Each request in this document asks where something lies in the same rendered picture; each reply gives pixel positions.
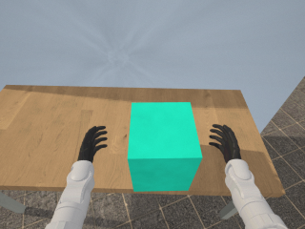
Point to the left robot forearm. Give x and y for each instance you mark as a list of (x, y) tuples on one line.
[(73, 205)]

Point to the right robot forearm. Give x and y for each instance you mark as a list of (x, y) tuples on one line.
[(252, 207)]

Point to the table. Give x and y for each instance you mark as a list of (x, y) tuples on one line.
[(42, 129)]

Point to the carton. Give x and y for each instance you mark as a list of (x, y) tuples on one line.
[(164, 151)]

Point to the robot left hand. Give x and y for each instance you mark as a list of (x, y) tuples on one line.
[(88, 147)]

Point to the robot right hand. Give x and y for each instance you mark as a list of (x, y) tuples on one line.
[(229, 144)]

